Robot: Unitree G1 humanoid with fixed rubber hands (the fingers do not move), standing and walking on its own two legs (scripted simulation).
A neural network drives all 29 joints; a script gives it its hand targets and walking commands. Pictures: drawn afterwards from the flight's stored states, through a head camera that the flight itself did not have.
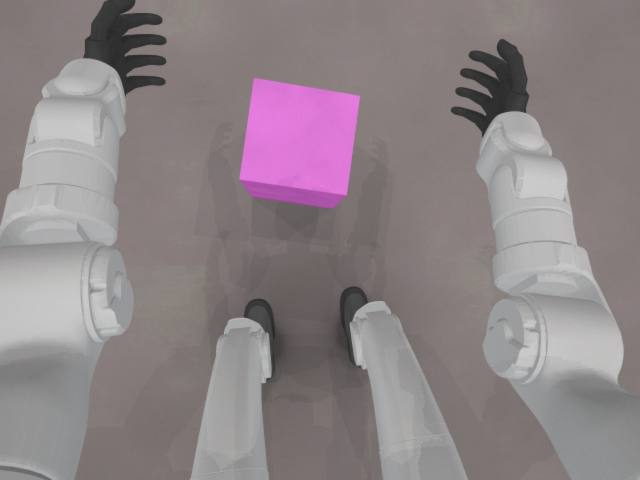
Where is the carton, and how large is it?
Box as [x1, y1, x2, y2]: [239, 78, 359, 208]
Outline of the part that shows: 254,78 239,179 251,196 332,208 346,195 359,96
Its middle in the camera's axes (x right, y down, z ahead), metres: -0.05 -0.20 +0.87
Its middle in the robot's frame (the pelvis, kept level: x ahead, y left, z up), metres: +0.56 -0.04 -0.54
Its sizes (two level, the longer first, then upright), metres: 0.210 0.200 0.250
